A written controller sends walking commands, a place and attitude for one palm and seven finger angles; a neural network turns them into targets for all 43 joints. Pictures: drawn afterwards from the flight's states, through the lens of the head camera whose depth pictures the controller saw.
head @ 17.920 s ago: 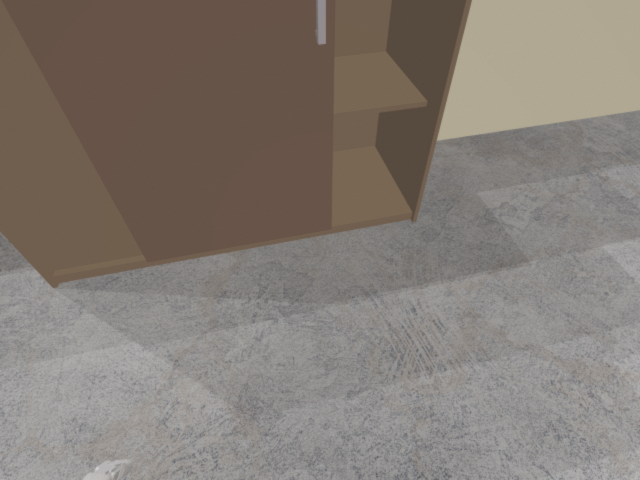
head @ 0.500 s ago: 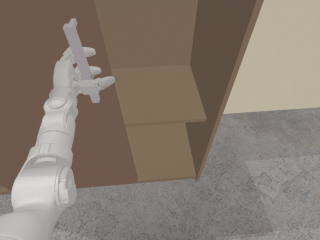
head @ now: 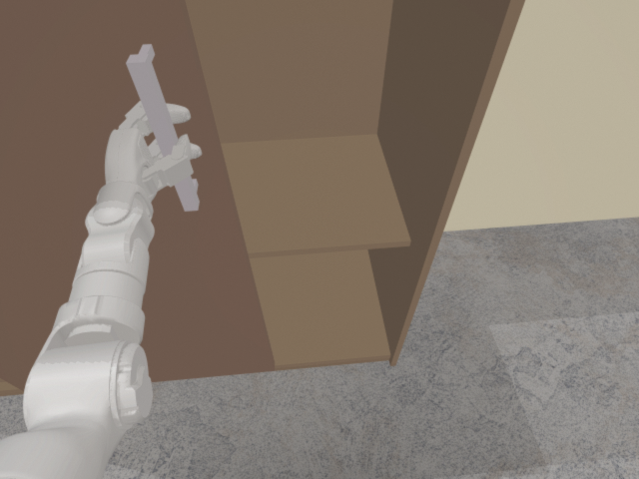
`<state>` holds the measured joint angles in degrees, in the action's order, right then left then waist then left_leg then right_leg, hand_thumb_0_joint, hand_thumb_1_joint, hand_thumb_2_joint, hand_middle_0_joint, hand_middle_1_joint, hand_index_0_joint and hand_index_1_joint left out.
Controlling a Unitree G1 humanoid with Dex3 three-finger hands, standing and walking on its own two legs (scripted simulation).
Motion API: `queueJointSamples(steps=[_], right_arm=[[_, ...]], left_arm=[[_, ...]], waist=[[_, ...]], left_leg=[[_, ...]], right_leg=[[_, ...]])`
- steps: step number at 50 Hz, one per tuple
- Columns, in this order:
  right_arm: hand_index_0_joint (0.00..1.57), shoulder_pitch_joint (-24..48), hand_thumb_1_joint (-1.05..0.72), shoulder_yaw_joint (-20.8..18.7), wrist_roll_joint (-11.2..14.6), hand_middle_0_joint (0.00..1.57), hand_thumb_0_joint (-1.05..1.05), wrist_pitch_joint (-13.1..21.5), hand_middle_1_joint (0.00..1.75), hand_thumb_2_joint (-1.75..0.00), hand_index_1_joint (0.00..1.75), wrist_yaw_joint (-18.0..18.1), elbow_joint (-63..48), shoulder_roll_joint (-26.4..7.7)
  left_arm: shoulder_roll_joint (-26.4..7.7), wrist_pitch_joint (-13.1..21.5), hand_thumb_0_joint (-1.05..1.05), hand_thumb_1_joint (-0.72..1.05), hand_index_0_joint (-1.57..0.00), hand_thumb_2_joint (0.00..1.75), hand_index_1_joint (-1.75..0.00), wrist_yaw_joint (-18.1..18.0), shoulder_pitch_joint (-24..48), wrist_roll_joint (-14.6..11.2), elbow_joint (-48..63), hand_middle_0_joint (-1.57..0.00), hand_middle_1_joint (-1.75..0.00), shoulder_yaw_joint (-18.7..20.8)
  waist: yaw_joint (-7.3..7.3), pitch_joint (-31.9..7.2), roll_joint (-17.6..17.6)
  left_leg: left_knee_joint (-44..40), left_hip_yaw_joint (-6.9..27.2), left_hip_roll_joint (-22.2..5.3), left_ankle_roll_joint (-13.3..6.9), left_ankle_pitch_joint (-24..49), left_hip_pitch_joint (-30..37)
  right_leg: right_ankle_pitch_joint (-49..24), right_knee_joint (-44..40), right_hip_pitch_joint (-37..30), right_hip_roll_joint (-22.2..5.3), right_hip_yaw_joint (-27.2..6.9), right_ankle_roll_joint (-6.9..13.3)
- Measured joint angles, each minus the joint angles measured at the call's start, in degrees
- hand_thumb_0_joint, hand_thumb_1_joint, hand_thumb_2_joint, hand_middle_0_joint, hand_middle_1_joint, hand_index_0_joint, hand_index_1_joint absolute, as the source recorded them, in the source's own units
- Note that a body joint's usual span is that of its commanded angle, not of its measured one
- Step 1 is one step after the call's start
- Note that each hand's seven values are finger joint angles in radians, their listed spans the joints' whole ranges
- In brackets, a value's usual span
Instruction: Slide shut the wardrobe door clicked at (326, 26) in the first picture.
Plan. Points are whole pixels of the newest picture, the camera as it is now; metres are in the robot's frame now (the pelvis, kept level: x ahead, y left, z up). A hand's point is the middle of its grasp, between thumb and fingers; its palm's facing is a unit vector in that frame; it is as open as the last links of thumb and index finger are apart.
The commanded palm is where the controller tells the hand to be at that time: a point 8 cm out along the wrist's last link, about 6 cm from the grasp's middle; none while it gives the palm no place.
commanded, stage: grip the handle and tug to test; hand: left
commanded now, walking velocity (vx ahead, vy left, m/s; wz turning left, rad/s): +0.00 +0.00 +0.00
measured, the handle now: (171, 136) +0.51 +0.19 +0.17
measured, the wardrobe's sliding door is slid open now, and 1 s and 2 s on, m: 0.37 0.37 0.31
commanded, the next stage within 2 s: tug the door sideways, standing still in 0.54 s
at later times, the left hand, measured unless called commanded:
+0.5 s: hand (184, 161) +0.46 +0.17 +0.17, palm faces +0.09 -1.00 +0.00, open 5.7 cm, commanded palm +0.40 +0.22 +0.17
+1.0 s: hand (186, 158) +0.46 +0.16 +0.18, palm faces +0.15 -0.99 -0.02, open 5.6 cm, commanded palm +0.43 +0.18 +0.17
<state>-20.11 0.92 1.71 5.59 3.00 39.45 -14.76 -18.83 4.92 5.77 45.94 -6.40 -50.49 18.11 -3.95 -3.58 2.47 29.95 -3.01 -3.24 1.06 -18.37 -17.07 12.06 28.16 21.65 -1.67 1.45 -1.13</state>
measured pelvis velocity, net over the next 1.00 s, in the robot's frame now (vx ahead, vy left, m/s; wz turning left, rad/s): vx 0.02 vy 0.00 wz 0.05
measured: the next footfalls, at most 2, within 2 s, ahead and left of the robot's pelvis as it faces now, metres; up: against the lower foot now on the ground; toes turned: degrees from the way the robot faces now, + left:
none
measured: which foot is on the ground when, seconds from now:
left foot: down 0.00-1.00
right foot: down 0.00-1.00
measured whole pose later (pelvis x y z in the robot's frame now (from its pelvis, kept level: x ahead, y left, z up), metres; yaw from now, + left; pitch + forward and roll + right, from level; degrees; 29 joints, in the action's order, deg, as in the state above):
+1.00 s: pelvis +0.02 +0.00 +0.00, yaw +3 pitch +5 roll -1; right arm -15.5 0.5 1.3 4.1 2.8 40.4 -13.2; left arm -11.9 -3.8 -2.2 44.3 -7.0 -40.4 10.3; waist 0.0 -4.0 2.9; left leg 28.9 -0.3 -2.3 0.9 -19.2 -14.9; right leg 13.9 27.0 18.0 -2.8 4.2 -1.6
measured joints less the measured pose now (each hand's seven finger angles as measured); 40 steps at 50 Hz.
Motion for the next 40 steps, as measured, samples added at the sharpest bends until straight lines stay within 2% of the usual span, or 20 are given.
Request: queueJointSamples(steps=[10, 18, 29, 35, 40], right_arm=[[0.20, 0.0, -0.90, 0.1, 0.0, 0.20, 0.01, -0.4, 0.30, -0.90, 0.30, 0.1, 0.1, 0.1], [0.20, -0.1, -0.90, -0.1, 0.2, 0.20, 0.01, -0.7, 0.30, -0.90, 0.30, -0.1, -0.7, 0.0], [0.20, 0.8, -0.90, -0.7, 0.6, 0.20, 0.01, -1.5, 0.30, -0.90, 0.30, -0.4, -2.1, 0.2], [0.20, 2.2, -0.90, -0.8, 0.7, 0.20, 0.01, -2.0, 0.30, -0.90, 0.30, -0.2, -2.7, 0.4], [0.20, 3.4, -0.90, -1.0, 0.3, 0.20, 0.01, -2.0, 0.30, -0.90, 0.30, 0.3, -1.2, 0.5]], left_arm=[[-0.2, -0.4, 0.01, 0.72, -0.38, 0.83, -1.36, 0.3, 0.3, 0.2, -0.4, -0.40, -1.38, 0.3], [-0.1, -1.5, 0.00, 0.74, -0.36, 0.82, -1.37, -0.6, -2.8, -0.4, 3.5, -0.38, -1.39, 0.7], [1.5, -6.1, 0.00, 0.77, -0.31, 0.79, -1.35, -1.2, -11.1, -1.8, 16.2, -0.33, -1.40, 0.8], [2.9, -9.2, 0.01, 0.77, -0.31, 0.79, -1.34, -1.6, -13.9, -2.3, 22.1, -0.32, -1.39, -0.4], [5.0, -11.1, 0.01, 0.75, -0.34, 0.81, -1.35, -3.5, -9.4, -1.1, 20.1, -0.35, -1.38, -3.9]], waist=[[-0.15, -0.1, -0.2], [-0.37, -0.3, 0.1], [-0.18, -0.7, 0.6], [0.59, -0.8, 0.7], [2.44, -0.4, 0.5]], left_leg=[[-0.1, 0.0, 0.0, 0.0, 0.1, -0.1], [-0.9, -0.9, -0.2, 0.0, 0.1, 1.0], [-3.5, -2.1, -0.6, 0.1, -0.3, 4.5], [-4.5, -1.8, -0.6, 0.1, -0.6, 5.9], [-3.2, 0.5, -0.1, 0.1, -1.0, 4.8]], right_leg=[[-0.2, -0.2, 0.0, 0.0, 0.0, 0.0], [-0.3, -0.7, -0.5, 0.3, -0.8, -0.1], [-0.1, -2.8, -3.3, 0.9, -1.8, -0.2], [0.4, -3.8, -4.9, 0.9, -1.4, -0.3], [1.3, -3.1, -5.1, 0.1, 0.7, -0.4]])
